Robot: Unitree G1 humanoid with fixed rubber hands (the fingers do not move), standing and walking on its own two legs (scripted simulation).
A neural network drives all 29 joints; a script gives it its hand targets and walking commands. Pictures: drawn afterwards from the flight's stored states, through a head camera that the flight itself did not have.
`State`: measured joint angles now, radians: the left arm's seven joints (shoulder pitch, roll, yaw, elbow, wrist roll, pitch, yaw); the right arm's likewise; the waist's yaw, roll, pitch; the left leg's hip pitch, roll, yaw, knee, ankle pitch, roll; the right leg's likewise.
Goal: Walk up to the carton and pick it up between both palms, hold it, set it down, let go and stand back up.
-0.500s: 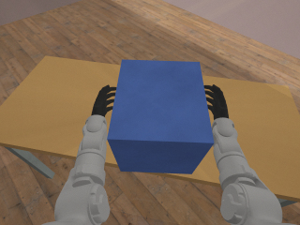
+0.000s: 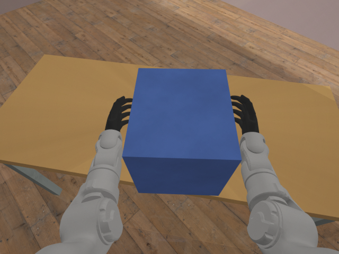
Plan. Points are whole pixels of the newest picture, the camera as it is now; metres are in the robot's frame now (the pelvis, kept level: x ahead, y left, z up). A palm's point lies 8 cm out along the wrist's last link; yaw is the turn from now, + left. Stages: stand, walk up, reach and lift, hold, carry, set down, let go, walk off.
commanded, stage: set down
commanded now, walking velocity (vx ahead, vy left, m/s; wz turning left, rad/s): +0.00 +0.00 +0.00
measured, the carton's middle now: (179, 134) +0.43 +0.02 -0.03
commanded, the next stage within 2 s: none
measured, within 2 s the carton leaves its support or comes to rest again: rests again in 0.36 s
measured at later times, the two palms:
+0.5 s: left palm (118, 130) +0.41 +0.18 +0.01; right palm (244, 132) +0.41 -0.15 +0.02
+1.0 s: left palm (117, 131) +0.40 +0.19 +0.01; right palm (244, 134) +0.40 -0.15 +0.02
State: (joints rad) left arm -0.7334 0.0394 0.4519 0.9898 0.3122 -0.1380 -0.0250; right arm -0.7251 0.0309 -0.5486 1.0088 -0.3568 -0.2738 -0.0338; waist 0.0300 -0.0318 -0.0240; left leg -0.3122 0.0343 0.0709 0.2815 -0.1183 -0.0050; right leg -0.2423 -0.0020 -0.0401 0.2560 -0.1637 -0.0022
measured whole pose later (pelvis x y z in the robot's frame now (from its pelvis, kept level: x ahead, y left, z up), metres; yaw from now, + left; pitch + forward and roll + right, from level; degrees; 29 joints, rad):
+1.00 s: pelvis +0.00 +0.00 +0.00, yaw +0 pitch +16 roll -1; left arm -0.80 0.06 0.50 1.15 0.36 -0.29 0.00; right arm -0.75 0.04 -0.67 1.06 -0.46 -0.37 -0.01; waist 0.02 -0.03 -0.07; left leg -0.48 0.04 0.08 0.32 -0.11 0.00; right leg -0.41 -0.01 -0.06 0.30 -0.16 0.00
